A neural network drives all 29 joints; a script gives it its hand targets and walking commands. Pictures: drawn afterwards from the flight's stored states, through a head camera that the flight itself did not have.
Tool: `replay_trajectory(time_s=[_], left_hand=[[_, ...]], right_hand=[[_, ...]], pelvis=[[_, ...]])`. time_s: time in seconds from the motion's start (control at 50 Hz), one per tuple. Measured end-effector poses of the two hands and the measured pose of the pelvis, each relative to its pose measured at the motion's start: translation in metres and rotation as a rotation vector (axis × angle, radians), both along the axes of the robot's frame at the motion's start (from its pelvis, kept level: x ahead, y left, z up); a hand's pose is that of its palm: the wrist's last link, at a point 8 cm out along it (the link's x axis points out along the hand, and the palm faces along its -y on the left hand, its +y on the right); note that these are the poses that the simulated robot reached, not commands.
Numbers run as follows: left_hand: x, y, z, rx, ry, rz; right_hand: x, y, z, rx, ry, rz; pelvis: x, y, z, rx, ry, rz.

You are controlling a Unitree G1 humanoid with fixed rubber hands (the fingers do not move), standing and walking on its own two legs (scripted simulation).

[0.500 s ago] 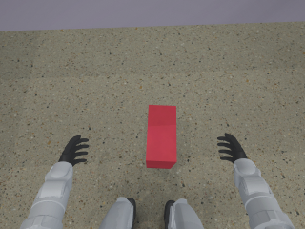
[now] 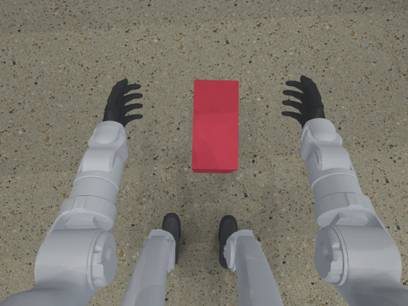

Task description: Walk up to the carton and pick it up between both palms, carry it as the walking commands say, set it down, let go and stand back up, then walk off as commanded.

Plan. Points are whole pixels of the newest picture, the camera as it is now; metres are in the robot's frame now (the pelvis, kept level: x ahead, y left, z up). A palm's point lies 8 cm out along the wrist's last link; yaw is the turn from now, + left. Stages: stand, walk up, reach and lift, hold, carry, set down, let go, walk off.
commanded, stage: reach and lift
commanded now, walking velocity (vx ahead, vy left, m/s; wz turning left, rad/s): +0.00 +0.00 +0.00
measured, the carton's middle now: (213, 133) +0.52 -0.04 -0.55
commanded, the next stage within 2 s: none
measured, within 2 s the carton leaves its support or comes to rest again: neither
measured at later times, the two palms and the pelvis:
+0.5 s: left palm (138, 103) +0.50 +0.14 -0.17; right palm (292, 100) +0.51 -0.19 -0.16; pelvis +0.01 +0.00 -0.03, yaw +1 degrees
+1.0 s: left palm (151, 117) +0.51 +0.14 -0.33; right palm (264, 121) +0.51 -0.17 -0.32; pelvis -0.04 +0.00 -0.18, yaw +1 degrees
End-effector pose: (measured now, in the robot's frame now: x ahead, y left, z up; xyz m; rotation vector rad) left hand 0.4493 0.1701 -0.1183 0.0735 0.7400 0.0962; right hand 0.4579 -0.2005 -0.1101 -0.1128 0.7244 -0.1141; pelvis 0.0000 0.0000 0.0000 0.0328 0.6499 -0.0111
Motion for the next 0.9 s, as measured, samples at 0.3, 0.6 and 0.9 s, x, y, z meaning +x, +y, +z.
replay_trajectory(time_s=[0.3,0.6,0.9], left_hand=[[0.059,-0.021,-0.027,-0.045,-0.083,0.02],[0.051,-0.023,-0.078,-0.03,-0.095,0.035],[0.065,-0.026,-0.175,0.004,-0.108,0.003]], right_hand=[[0.055,0.012,-0.024,0.041,-0.09,-0.029],[0.05,0.018,-0.076,0.053,-0.106,-0.032],[0.047,0.032,-0.18,0.041,-0.083,-0.044]], pelvis=[[0.012,0.0,-0.011,0.003,0.146,0.003],[-0.002,-0.001,-0.056,0.01,0.216,0.008],[-0.032,0.003,-0.16,0.007,0.182,0.018]])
